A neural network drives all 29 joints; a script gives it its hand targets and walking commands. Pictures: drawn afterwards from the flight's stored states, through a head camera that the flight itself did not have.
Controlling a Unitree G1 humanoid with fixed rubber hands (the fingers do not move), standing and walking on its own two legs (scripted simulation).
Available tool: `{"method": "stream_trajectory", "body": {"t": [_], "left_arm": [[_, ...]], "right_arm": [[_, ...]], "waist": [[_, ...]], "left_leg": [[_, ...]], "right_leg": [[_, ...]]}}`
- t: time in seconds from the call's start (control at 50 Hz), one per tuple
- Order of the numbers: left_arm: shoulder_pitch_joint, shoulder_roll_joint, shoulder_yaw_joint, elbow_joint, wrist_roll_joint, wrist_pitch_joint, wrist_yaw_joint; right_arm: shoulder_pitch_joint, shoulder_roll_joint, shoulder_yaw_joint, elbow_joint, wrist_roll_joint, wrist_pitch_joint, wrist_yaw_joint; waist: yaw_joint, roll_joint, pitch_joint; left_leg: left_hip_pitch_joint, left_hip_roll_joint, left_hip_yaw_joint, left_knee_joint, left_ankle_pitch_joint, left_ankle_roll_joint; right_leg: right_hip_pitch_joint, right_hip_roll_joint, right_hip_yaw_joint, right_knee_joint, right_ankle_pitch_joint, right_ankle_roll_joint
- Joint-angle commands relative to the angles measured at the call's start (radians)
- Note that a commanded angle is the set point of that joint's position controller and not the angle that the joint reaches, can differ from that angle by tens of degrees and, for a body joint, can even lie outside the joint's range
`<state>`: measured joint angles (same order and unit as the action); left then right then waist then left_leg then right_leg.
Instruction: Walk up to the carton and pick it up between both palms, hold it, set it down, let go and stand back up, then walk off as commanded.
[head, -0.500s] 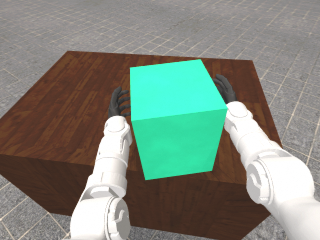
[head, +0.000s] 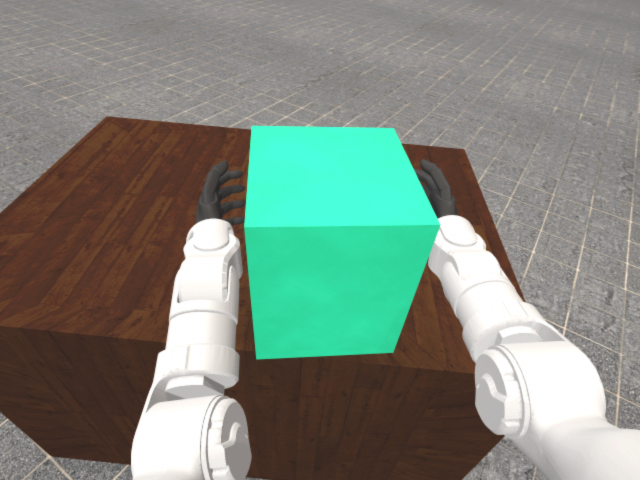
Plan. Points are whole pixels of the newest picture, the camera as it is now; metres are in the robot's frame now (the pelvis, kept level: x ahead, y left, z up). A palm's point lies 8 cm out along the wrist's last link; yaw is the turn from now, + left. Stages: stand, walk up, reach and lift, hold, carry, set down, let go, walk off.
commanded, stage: reach and lift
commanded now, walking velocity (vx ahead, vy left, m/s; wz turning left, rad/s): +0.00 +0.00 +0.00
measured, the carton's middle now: (325, 243) +0.42 +0.03 +0.10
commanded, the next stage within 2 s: hold in 1.82 s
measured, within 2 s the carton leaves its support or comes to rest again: neither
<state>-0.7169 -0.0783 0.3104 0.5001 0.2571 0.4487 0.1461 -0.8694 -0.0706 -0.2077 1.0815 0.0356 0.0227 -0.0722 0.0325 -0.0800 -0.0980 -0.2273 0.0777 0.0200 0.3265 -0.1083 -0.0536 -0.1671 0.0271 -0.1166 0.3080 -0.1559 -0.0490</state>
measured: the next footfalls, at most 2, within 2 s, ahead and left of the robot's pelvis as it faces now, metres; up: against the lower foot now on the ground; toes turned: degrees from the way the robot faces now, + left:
none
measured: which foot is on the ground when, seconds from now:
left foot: down 0.00-1.00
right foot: down 0.00-1.00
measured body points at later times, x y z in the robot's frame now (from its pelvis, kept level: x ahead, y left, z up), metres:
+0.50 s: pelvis +0.01 +0.02 +0.00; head -0.06 +0.05 +0.44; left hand +0.40 +0.18 +0.22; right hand +0.40 -0.12 +0.21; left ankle +0.04 +0.15 -0.75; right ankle +0.01 -0.08 -0.75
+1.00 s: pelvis +0.00 +0.03 +0.00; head -0.07 +0.06 +0.44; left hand +0.39 +0.18 +0.24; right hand +0.39 -0.12 +0.22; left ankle +0.04 +0.15 -0.75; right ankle +0.01 -0.08 -0.75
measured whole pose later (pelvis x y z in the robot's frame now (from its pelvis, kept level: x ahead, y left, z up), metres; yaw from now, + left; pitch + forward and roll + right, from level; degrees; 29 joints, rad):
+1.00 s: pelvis +0.00 +0.03 +0.00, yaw +1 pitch -7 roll -1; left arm -0.79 0.00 0.27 0.34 0.27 0.76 0.05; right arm -0.83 -0.09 -0.04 0.73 0.27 0.39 -0.23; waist -0.09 -0.05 -0.06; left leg -0.10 0.04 0.01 0.40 -0.18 -0.01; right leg 0.00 0.00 -0.09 0.31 -0.18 0.00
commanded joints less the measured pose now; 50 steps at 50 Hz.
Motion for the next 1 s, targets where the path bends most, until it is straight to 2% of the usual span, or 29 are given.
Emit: {"method": "stream_trajectory", "body": {"t": [0.0,0.02,0.04,0.06,0.08,0.14,0.18,0.22,0.24,0.3,0.32,0.36,0.42,0.46,0.48,0.5,0.54,0.56,0.6,0.62,0.64,0.7,0.74,0.78,0.8,0.82,0.88,0.92,0.98], "left_arm": [[-0.794,-0.59,-0.449,-0.17,-0.117,-0.064,-0.104],[-0.797,-0.584,-0.431,-0.176,-0.105,-0.056,-0.11],[-0.809,-0.602,-0.446,-0.18,-0.106,-0.048,-0.113],[-0.808,-0.598,-0.446,-0.159,-0.104,-0.037,-0.117],[-0.781,-0.57,-0.425,-0.176,-0.105,-0.015,-0.126],[-0.801,-0.564,-0.418,-0.146,-0.119,0.011,-0.14],[-0.802,-0.572,-0.432,-0.195,-0.123,0.029,-0.142],[-0.829,-0.578,-0.449,-0.197,-0.142,0.04,-0.151],[-0.838,-0.572,-0.448,-0.233,-0.148,0.045,-0.155],[-0.813,-0.549,-0.4,-0.161,-0.111,0.085,-0.182],[-0.79,-0.542,-0.413,-0.186,-0.12,0.098,-0.19],[-0.807,-0.542,-0.411,-0.197,-0.121,0.115,-0.199],[-0.791,-0.531,-0.405,-0.202,-0.125,0.14,-0.219],[-0.769,-0.564,-0.457,-0.248,-0.152,0.154,-0.223],[-0.764,-0.563,-0.46,-0.312,-0.14,0.163,-0.23],[-0.746,-0.556,-0.452,-0.268,-0.134,0.18,-0.234],[-0.727,-0.565,-0.458,-0.307,-0.123,0.193,-0.248],[-0.752,-0.563,-0.456,-0.296,-0.131,0.2,-0.247],[-0.71,-0.562,-0.458,-0.269,-0.108,0.231,-0.258],[-0.74,-0.551,-0.451,-0.271,-0.113,0.233,-0.259],[-0.803,-0.568,-0.473,-0.331,-0.133,0.217,-0.257],[-0.817,-0.604,-0.511,-0.365,-0.155,0.213,-0.239],[-0.787,-0.586,-0.485,-0.289,-0.125,0.235,-0.239],[-0.809,-0.593,-0.504,-0.309,-0.142,0.229,-0.244],[-0.838,-0.593,-0.492,-0.301,-0.155,0.222,-0.242],[-0.845,-0.619,-0.536,-0.34,-0.163,0.219,-0.232],[-0.826,-0.632,-0.531,-0.303,-0.175,0.225,-0.224],[-0.847,-0.611,-0.525,-0.29,-0.177,0.224,-0.216],[-0.88,-0.596,-0.467,-0.214,-0.147,0.23,-0.227]], "right_arm": [[-0.951,0.531,0.254,-0.444,0.056,-0.079,0.117],[-0.95,0.545,0.26,-0.444,0.061,-0.064,0.113],[-0.969,0.541,0.264,-0.441,0.061,-0.056,0.108],[-0.931,0.549,0.245,-0.407,0.057,-0.037,0.104],[-0.941,0.551,0.282,-0.459,0.082,-0.026,0.091],[-0.983,0.571,0.298,-0.487,0.112,0.008,0.081],[-0.979,0.581,0.323,-0.532,0.139,0.021,0.066],[-1.0,0.611,0.345,-0.551,0.161,0.051,0.057],[-1.014,0.622,0.371,-0.613,0.181,0.054,0.046],[-0.986,0.607,0.33,-0.548,0.163,0.102,0.033],[-0.971,0.633,0.36,-0.611,0.18,0.101,0.024],[-0.951,0.612,0.364,-0.574,0.195,0.132,0.014],[-0.973,0.622,0.398,-0.647,0.228,0.153,-0.003],[-0.927,0.628,0.421,-0.666,0.249,0.181,-0.021],[-0.939,0.639,0.458,-0.753,0.265,0.176,-0.031],[-0.927,0.613,0.441,-0.739,0.269,0.194,-0.037],[-0.928,0.628,0.475,-0.799,0.273,0.212,-0.047],[-0.943,0.628,0.46,-0.779,0.282,0.219,-0.043],[-0.931,0.608,0.443,-0.785,0.276,0.234,-0.04],[-0.936,0.606,0.438,-0.756,0.27,0.242,-0.036],[-0.928,0.638,0.442,-0.753,0.27,0.238,-0.033],[-0.965,0.638,0.479,-0.829,0.294,0.238,-0.033],[-0.937,0.612,0.466,-0.771,0.297,0.258,-0.042],[-0.973,0.629,0.47,-0.808,0.301,0.254,-0.041],[-1.017,0.646,0.469,-0.832,0.303,0.251,-0.04],[-1.003,0.654,0.491,-0.837,0.316,0.25,-0.042],[-1.032,0.638,0.502,-0.88,0.337,0.264,-0.049],[-1.007,0.634,0.483,-0.804,0.339,0.29,-0.047],[-1.017,0.64,0.45,-0.729,0.316,0.305,-0.047]], "waist": [[-0.037,0.127,-0.579],[-0.034,0.114,-0.553],[-0.033,0.145,-0.553],[-0.057,0.141,-0.488],[-0.03,0.093,-0.499],[-0.031,0.102,-0.502],[-0.043,0.114,-0.512],[-0.063,0.118,-0.498],[-0.051,0.112,-0.529],[-0.068,0.103,-0.384],[-0.072,0.089,-0.439],[-0.098,0.114,-0.404],[-0.083,0.1,-0.395],[-0.137,0.115,-0.414],[-0.113,0.118,-0.433],[-0.134,0.119,-0.38],[-0.131,0.103,-0.343],[-0.122,0.133,-0.317],[-0.14,0.143,-0.282],[-0.139,0.119,-0.257],[-0.14,0.138,-0.314],[-0.145,0.127,-0.385],[-0.14,0.145,-0.3],[-0.146,0.128,-0.339],[-0.125,0.123,-0.356],[-0.144,0.166,-0.406],[-0.131,0.148,-0.413],[-0.14,0.149,-0.362],[-0.121,0.137,-0.303]], "left_leg": [[0.315,-0.078,0.028,0.056,0.282,0.012],[0.307,-0.08,0.026,0.053,0.259,0.015],[0.299,-0.081,0.025,0.05,0.222,0.017],[0.297,-0.073,0.018,0.035,0.193,0.017],[0.297,-0.077,0.024,0.033,0.19,0.028],[0.284,-0.084,0.021,0.031,0.149,0.03],[0.308,-0.091,0.017,0.039,0.207,0.027],[0.302,-0.098,0.014,0.047,0.173,0.024],[0.313,-0.102,0.014,0.049,0.206,0.029],[0.276,-0.101,0.012,0.018,0.084,0.039],[0.292,-0.105,0.011,0.026,0.143,0.039],[0.307,-0.107,0.008,0.032,0.16,0.028],[0.289,-0.114,0.007,0.03,0.153,0.038],[0.351,-0.111,-0.005,0.049,0.271,0.011],[0.359,-0.118,-0.005,0.069,0.317,0.01],[0.349,-0.119,-0.005,0.058,0.308,0.008],[0.35,-0.118,-0.008,0.051,0.304,0.012],[0.345,-0.113,-0.007,0.046,0.269,0.006],[0.338,-0.111,-0.007,0.035,0.226,0.005],[0.324,-0.108,-0.01,0.027,0.182,0.012],[0.342,-0.103,-0.013,0.023,0.183,0.012],[0.382,-0.108,-0.018,0.047,0.25,-0.001],[0.359,-0.107,-0.018,0.036,0.222,0.007],[0.354,-0.102,-0.023,0.036,0.21,0.01],[0.356,-0.104,-0.018,0.034,0.198,0.016],[0.376,-0.104,-0.025,0.053,0.228,0.003],[0.37,-0.108,-0.03,0.054,0.227,0.006],[0.352,-0.108,-0.028,0.048,0.195,0.006],[0.296,-0.106,-0.024,0.008,0.056,0.029]], "right_leg": [[0.111,0.012,0.023,-0.007,0.319,0.082],[0.121,0.008,0.023,-0.009,0.299,0.087],[0.122,0.008,0.021,-0.011,0.263,0.081],[0.1,0.008,0.017,-0.024,0.212,0.078],[0.132,0.006,0.021,-0.019,0.235,0.085],[0.134,0.0,0.031,-0.023,0.218,0.087],[0.16,0.012,0.032,-0.015,0.267,0.091],[0.152,0.006,0.041,-0.019,0.222,0.093],[0.168,0.011,0.039,-0.006,0.265,0.1],[0.159,0.006,0.033,-0.029,0.146,0.104],[0.198,0.007,0.034,-0.02,0.214,0.105],[0.191,0.012,0.036,-0.021,0.226,0.103],[0.218,0.019,0.04,-0.024,0.222,0.109],[0.225,0.024,0.03,-0.019,0.306,0.105],[0.272,0.032,0.037,-0.011,0.361,0.108],[0.251,0.032,0.032,-0.021,0.339,0.109],[0.259,0.037,0.023,-0.026,0.305,0.113],[0.224,0.039,0.029,-0.034,0.238,0.106],[0.216,0.038,0.025,-0.042,0.187,0.093],[0.206,0.035,0.025,-0.043,0.148,0.094],[0.194,0.037,0.024,-0.038,0.14,0.091],[0.201,0.048,0.017,-0.029,0.193,0.095],[0.175,0.05,0.021,-0.048,0.164,0.09],[0.183,0.049,0.024,-0.04,0.156,0.087],[0.171,0.045,0.023,-0.042,0.152,0.093],[0.178,0.052,0.025,-0.033,0.175,0.089],[0.163,0.056,0.029,-0.04,0.161,0.088],[0.137,0.05,0.035,-0.042,0.141,0.088],[0.125,0.041,0.041,-0.058,0.024,0.087]]}}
